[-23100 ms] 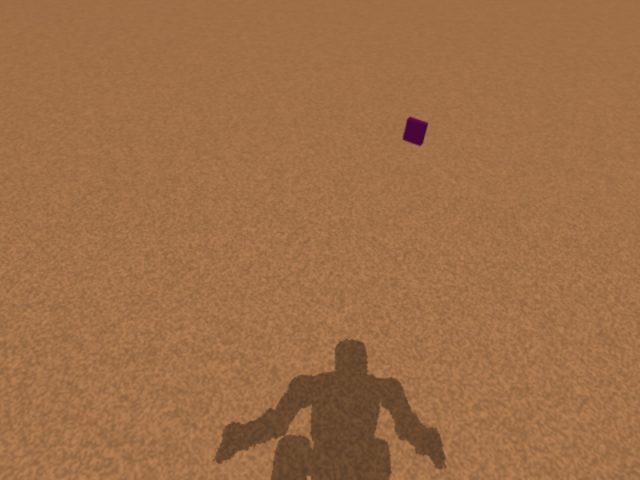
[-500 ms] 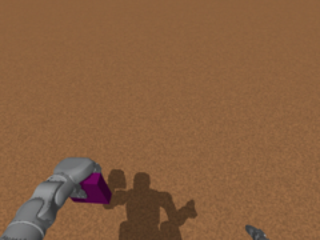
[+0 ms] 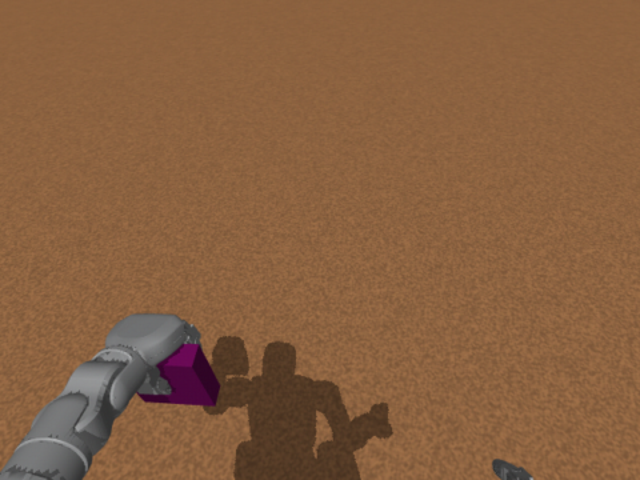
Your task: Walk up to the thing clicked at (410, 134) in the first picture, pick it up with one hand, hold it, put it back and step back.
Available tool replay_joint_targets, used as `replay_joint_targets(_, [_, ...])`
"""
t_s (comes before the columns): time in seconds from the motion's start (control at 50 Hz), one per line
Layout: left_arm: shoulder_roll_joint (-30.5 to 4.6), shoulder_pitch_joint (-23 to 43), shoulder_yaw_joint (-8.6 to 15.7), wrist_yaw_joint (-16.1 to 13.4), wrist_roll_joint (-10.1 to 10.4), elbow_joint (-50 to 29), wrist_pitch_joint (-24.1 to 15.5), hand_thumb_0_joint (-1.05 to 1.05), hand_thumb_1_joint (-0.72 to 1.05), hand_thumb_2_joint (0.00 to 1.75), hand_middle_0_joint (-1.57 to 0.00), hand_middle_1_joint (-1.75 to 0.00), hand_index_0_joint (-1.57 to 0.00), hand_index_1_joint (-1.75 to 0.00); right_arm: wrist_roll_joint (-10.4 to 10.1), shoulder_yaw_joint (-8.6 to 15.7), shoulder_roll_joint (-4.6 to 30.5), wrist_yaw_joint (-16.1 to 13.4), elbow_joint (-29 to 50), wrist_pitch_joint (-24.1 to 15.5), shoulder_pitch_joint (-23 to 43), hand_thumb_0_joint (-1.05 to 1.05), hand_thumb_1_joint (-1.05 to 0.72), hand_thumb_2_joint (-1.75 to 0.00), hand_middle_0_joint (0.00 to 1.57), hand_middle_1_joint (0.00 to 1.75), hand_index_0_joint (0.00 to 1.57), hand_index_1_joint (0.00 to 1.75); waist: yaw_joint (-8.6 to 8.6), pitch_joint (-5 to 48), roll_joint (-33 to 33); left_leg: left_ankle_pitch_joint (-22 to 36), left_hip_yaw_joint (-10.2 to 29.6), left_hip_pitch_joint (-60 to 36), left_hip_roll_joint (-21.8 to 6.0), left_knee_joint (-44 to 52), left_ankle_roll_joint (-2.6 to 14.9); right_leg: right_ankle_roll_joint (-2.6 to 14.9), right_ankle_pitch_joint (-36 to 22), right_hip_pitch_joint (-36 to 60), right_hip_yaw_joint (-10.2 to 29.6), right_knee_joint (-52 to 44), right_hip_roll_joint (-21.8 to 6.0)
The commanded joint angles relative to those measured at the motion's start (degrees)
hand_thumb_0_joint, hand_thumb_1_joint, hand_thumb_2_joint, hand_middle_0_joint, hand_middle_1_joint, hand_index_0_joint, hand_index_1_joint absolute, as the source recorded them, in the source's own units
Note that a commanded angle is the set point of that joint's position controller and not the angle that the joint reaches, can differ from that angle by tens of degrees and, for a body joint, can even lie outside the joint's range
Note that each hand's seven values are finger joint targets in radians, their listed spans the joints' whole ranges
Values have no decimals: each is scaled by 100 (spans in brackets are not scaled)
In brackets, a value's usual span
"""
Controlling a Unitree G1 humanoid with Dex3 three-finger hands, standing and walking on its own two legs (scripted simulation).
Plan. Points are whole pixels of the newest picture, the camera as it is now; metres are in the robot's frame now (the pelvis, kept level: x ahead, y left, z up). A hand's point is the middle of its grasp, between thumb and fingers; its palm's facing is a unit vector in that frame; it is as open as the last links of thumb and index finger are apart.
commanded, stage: crouch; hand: left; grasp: from above
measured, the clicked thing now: (169, 375) +0.31 +0.22 -0.07
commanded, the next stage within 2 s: lower in 2.00 s
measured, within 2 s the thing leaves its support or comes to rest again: neither
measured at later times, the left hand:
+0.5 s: hand (192, 399) +0.33 +0.23 -0.22, palm faces -0.42 +0.08 -0.91, open 6.8 cm
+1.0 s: hand (219, 413) +0.39 +0.24 -0.44, palm faces -0.46 +0.04 -0.89, open 6.7 cm
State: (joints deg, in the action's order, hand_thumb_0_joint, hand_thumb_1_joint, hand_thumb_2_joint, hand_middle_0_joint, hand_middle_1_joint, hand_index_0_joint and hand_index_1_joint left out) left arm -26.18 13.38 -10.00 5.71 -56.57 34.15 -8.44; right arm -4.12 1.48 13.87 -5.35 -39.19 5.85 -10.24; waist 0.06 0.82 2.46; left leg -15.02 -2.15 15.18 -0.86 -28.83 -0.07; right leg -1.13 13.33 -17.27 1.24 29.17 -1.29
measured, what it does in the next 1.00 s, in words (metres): lowers itself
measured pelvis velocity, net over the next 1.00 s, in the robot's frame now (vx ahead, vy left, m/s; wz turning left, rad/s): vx -0.07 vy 0.01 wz -0.01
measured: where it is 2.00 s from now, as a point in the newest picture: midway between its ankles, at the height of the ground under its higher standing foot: outside the picture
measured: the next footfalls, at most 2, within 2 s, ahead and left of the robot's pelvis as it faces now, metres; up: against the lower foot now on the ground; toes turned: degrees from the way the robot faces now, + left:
none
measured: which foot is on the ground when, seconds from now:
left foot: down 0.00-1.00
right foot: down 0.00-1.00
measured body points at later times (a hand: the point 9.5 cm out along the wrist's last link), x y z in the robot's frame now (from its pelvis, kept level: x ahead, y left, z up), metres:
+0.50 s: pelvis -0.05 +0.00 -0.12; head +0.07 +0.02 +0.31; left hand +0.35 +0.23 -0.17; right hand +0.03 -0.29 -0.24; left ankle +0.00 +0.12 -0.74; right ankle +0.02 -0.13 -0.74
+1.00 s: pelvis -0.07 +0.01 -0.30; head +0.15 +0.05 +0.10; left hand +0.41 +0.24 -0.39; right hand -0.04 -0.26 -0.41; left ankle +0.00 +0.12 -0.74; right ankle +0.02 -0.13 -0.74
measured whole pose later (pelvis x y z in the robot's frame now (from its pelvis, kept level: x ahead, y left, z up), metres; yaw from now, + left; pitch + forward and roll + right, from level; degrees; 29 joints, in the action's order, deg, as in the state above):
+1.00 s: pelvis -0.07 +0.01 -0.30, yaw -1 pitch +38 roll -5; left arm -33.3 49.2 -0.3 -16.8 -72.9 71.9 -12.0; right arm 4.2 1.2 13.1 2.8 -41.9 -1.0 -12.9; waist -11.9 10.4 2.3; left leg -38.1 2.9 111.1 -0.2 -111.2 1.2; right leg -2.4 35.0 -109.5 -1.1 106.6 -1.7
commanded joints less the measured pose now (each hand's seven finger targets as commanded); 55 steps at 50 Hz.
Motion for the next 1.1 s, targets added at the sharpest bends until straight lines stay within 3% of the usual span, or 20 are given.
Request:
replay_joint_targets(0.0, [-1082,1614,582,-317,8,-732,-184,0,75,48,-107,-46,-110,-43,53,232,757,-32,817,-184,407,0,-90,-90,20,30,20,30,-33,1092,-246,1153,93,-323,174,244,66,185,-830,144,-133,-288,246])
replay_joint_targets(0.08, [-1134,1988,679,-672,-178,-358,-505,0,74,49,-106,-47,-109,-44,118,265,769,11,702,-122,277,0,-90,-90,20,30,20,30,-149,1206,-216,969,85,62,192,-218,58,183,-692,-378,-102,112,229])
replay_joint_targets(0.16, [-1214,2606,741,-1287,-607,164,-764,0,73,47,-105,-50,-108,-46,246,349,822,114,532,-98,-24,0,-91,-90,20,30,20,30,-274,1822,-52,818,48,871,204,-1317,23,193,-651,-1312,-83,1067,250])
replay_joint_targets(0.24, [-1139,3152,639,-1961,-1039,1032,-687,0,73,50,-108,-50,-111,-47,351,468,919,237,511,-35,-406,0,-92,-91,20,30,20,30,-409,2202,-163,490,44,1935,209,-2225,53,188,-429,-2094,-86,1817,235])
replay_joint_targets(0.28, [-979,3243,584,-2267,-1123,1561,-554,0,75,47,-108,-51,-112,-47,403,503,950,304,471,-53,-483,0,-91,-90,20,30,20,30,-439,2305,-119,290,74,2453,207,-2627,66,197,-183,-2554,-116,2199,234])
replay_joint_targets(0.32, [-1041,3816,528,-2506,-1231,1707,-418,0,77,48,-109,-52,-113,-48,443,546,995,325,394,-78,-575,0,-92,-91,20,30,20,30,-510,2628,-54,65,104,2822,184,-2994,79,216,45,-3053,-127,2573,245])
replay_joint_targets(0.36, [-1066,4085,553,-2636,-1213,1910,-273,0,77,47,-109,-51,-113,-47,469,571,1010,326,347,-129,-684,0,-92,-91,20,30,20,30,-561,2903,175,-189,134,3094,185,-3270,79,240,285,-3412,-161,2877,246])
replay_joint_targets(0.48, [-1266,4693,659,-2705,-1241,2251,-90,0,76,49,-108,-48,-112,-45,568,629,1092,270,205,-331,-920,0,-91,-90,20,30,20,30,-715,3740,292,-639,307,4199,135,-4245,100,307,680,-4454,-256,4004,258])
replay_joint_targets(0.52, [-1361,4822,718,-2695,-1240,2314,-34,0,76,47,-108,-50,-112,-46,592,615,1080,263,181,-392,-960,0,-91,-90,20,30,20,30,-754,3876,402,-789,318,4584,137,-4505,90,315,795,-4730,-264,4310,226])
replay_joint_targets(0.54, [-1583,4893,832,-2702,-1276,2325,-5,0,75,47,-108,-48,-111,-45,596,617,1098,248,175,-413,-984,0,-91,-90,20,30,20,30,-701,3935,410,-965,345,4737,143,-4561,75,329,959,-4865,-286,4429,234])
replay_joint_targets(0.66, [-1764,5234,966,-2581,-1340,2814,-3,0,80,45,-110,-49,-115,-44,671,553,1164,317,112,-554,-1076,0,-91,-90,20,30,20,30,-947,3889,569,-1657,516,5691,126,-5247,57,350,1561,-6135,-359,5262,199])
replay_joint_targets(0.7, [-1819,5392,1003,-2527,-1298,2772,-57,0,83,46,-111,-50,-116,-46,690,528,1151,371,118,-615,-1101,0,-91,-90,20,30,20,30,-950,4111,655,-1737,529,5905,136,-5488,64,365,1653,-6338,-398,5523,205])
replay_joint_targets(0.72, [-1871,5208,1051,-2514,-1356,3049,-60,0,85,48,-113,-51,-117,-46,705,504,1193,405,89,-637,-1151,0,-91,-90,20,30,20,30,-994,4074,597,-1650,549,6037,134,-5651,80,354,1595,-6497,-407,5647,185])
replay_joint_targets(0.78, [-1860,5553,1044,-2440,-1334,2875,-197,0,89,50,-116,-52,-121,-47,740,517,1239,501,28,-714,-1241,0,-91,-90,20,30,20,30,-1119,4323,739,-1667,579,6227,142,-6030,84,350,1593,-6855,-440,5946,173])
replay_joint_targets(0.82, [-2148,5618,1208,-2446,-1401,2805,-263,0,89,49,-115,-51,-120,-46,765,505,1299,554,-3,-743,-1298,0,-91,-90,20,30,20,30,-1086,4577,834,-1514,665,6203,137,-6223,55,351,1527,-7113,-478,6214,150])
replay_joint_targets(0.9, [-2162,5828,1257,-2518,-1531,2800,-362,0,90,49,-117,-50,-122,-45,838,450,1312,681,-68,-770,-1419,0,-91,-90,20,30,20,30,-1226,4809,1165,-1113,718,6231,133,-6591,20,355,1313,-7558,-543,6625,125])
replay_joint_targets(0.98, [-2174,6223,1250,-2601,-1578,2531,-396,0,81,44,-111,-45,-115,-41,885,472,1350,809,-113,-781,-1486,0,-92,-91,20,30,20,30,-1222,5152,1538,-620,747,5942,100,-6904,-29,378,1149,-7910,-580,6956,128])
replay_joint_targets(1.0, [-2200,6089,1318,-2623,-1610,2761,-369,0,81,45,-111,-45,-116,-41,907,470,1373,845,-125,-779,-1558,0,-92,-91,20,30,20,30,-1280,5071,1452,-521,764,5983,105,-7004,-32,352,1056,-7944,-577,6997,80])
replay_joint_targets(1.04, [-2073,6243,1229,-2629,-1596,2695,-390,0,80,47,-113,-44,-116,-41,933,442,1323,898,-140,-781,-1537,0,-92,-91,20,30,20,30,-1339,5089,1519,-470,626,6210,130,-7225,1,352,940,-7889,-567,7075,108])
replay_joint_targets(1.08, [-2177,6219,1278,-2632,-1599,2804,-386,0,80,47,-112,-44,-115,-41,951,450,1340,942,-126,-787,-1554,0,-92,-91,20,30,20,30,-1328,5062,1399,-486,595,6351,127,-7376,25,344,922,-7906,-588,7165,115])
